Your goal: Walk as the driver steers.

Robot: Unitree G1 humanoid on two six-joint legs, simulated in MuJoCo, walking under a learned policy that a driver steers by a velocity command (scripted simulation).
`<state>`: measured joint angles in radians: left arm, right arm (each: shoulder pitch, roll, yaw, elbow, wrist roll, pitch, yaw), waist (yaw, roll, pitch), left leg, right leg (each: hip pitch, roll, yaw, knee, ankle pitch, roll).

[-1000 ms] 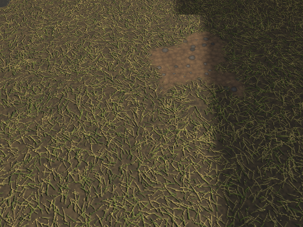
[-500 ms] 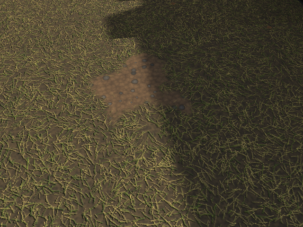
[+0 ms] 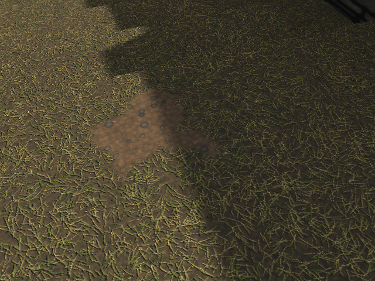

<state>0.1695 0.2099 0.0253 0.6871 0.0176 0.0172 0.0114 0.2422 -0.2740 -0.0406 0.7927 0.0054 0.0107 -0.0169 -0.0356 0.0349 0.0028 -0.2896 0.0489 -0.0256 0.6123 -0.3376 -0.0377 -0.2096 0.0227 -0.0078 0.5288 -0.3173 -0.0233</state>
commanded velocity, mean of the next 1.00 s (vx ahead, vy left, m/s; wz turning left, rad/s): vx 0.38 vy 0.00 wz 0.03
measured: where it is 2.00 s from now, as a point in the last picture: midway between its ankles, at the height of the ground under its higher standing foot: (128, 250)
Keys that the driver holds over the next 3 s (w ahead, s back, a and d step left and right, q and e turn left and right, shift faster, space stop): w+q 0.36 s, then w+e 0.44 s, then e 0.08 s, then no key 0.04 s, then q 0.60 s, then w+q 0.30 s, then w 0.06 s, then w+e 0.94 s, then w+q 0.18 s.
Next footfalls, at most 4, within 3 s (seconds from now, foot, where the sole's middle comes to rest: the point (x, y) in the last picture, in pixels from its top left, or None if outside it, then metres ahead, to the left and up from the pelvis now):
0.30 left None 0.15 0.18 -0.77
0.84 right None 0.53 0.09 -0.77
1.32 left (107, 260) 0.62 0.33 -0.77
1.78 right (166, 241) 0.68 0.11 -0.77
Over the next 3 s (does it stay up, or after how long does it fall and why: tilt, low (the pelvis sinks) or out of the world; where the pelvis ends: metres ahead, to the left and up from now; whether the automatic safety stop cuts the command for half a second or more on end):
stays up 1.18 0.35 0.01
